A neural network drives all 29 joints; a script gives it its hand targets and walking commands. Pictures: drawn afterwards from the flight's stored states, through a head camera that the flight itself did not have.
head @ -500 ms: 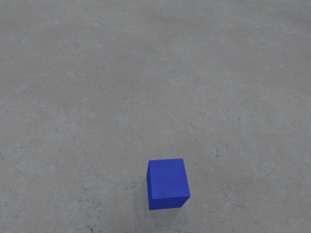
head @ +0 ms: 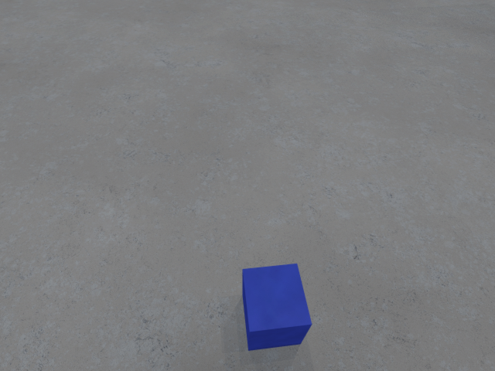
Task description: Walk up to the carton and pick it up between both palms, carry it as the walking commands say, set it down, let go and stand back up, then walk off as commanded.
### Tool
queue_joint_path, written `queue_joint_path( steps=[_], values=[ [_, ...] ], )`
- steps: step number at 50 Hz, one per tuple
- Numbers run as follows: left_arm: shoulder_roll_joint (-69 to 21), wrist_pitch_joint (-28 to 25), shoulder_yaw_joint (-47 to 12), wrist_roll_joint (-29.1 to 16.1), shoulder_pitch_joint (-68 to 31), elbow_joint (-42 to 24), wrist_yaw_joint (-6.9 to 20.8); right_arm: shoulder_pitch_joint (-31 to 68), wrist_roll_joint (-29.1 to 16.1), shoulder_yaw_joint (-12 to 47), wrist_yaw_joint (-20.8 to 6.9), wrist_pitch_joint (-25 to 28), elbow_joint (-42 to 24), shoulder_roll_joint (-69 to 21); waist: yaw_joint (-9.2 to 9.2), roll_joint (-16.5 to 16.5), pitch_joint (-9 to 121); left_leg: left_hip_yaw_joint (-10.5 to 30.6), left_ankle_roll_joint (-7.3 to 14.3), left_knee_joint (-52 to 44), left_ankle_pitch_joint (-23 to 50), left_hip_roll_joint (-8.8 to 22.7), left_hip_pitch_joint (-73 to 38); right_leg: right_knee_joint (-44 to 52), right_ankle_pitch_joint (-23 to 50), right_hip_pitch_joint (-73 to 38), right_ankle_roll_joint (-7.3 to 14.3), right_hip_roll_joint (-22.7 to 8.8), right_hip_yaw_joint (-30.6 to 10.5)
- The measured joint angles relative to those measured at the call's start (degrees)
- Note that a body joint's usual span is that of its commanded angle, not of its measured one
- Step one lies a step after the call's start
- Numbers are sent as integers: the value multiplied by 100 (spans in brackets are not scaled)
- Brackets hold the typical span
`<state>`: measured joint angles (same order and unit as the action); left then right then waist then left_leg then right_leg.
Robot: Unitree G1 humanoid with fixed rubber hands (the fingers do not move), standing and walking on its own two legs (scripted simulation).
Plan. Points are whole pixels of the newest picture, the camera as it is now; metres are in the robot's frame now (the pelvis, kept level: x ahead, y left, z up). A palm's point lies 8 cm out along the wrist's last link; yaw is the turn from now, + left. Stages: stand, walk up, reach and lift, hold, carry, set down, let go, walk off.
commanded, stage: walk up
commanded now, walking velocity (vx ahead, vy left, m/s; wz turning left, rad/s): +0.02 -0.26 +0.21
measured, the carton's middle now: (272, 307) +0.44 -0.08 -0.66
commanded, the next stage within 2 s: stand in 1.60 s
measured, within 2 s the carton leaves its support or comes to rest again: neither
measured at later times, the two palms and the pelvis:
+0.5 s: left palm out of the picture +0.04 +0.12 -0.12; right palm out of the picture +0.04 -0.38 -0.15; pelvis +0.00 -0.13 +0.00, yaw +5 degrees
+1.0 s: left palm out of the picture -0.04 +0.11 -0.15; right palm out of the picture +0.04 -0.35 -0.14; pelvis -0.01 -0.12 +0.00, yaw +7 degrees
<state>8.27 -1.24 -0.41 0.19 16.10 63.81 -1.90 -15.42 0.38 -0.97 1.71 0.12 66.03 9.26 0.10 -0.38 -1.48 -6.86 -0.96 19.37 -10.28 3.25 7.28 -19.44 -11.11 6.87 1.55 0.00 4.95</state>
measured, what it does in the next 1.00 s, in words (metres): steps to the right: right foot, then left foot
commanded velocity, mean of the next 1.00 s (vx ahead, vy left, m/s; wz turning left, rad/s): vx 0.00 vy -0.06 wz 0.11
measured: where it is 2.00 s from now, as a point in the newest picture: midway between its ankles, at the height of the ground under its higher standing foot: outside the picture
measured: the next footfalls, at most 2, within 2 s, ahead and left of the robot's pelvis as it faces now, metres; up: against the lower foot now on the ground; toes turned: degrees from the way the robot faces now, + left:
right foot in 0.30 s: +0.10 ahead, -0.25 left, +0.00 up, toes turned +18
left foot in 0.66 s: +0.01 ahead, -0.02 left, +0.00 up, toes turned +10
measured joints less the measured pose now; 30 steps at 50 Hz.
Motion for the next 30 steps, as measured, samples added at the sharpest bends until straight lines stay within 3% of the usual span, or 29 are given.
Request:
queue_joint_path(
  steps=[2,4,6,8,14,16,19,23,26,30],
  values=[
    [110,160,160,67,19,-104,70,-74,74,-100,125,-46,-136,-30,113,65,1,84,-11,172,-44,37,188,-762,-562,372,-124,-6,88],
    [311,337,312,136,-58,-251,124,-222,120,-216,265,-87,-223,19,227,100,1,230,-47,327,-64,143,413,-2217,-1053,1047,-289,32,52],
    [493,394,419,178,-169,-465,174,-397,150,-326,317,-138,-192,117,238,136,-17,346,-116,409,-55,245,558,-3229,-962,1566,-366,-17,-92],
    [609,407,476,197,-275,-687,225,-517,179,-407,304,-189,-163,242,213,150,-47,433,-218,481,-54,340,663,-3489,-863,1814,-455,-144,-256],
    [621,433,403,120,-388,-1036,290,-369,222,-522,137,-239,-400,604,308,-12,-138,630,-592,762,-122,697,913,-1742,-661,1387,-554,-399,-336],
    [612,318,396,130,-344,-1021,230,-272,241,-488,61,-234,-540,660,287,-17,-139,715,-509,1279,-596,734,1146,-1149,-138,1155,-517,-400,-293],
    [404,202,270,154,-251,-915,162,-41,148,-424,16,-313,-705,680,246,-125,-101,1001,-155,2455,-1565,347,1549,-1211,-257,1149,-309,-372,-215],
    [203,50,130,116,-205,-941,117,134,91,-364,-78,-336,-701,598,92,-205,-4,821,18,3362,-1273,-89,1692,-575,-30,779,-210,-398,-125],
    [155,-36,94,69,-252,-949,54,192,72,-334,-96,-346,-681,478,35,-208,45,653,-53,3114,-1284,-241,1419,-406,34,643,-152,-383,-44],
    [183,-27,123,64,-348,-894,-16,265,44,-298,-59,-369,-678,324,-35,-158,47,526,-86,2104,-1408,-336,841,-519,-48,644,-102,-335,51]
  ],
)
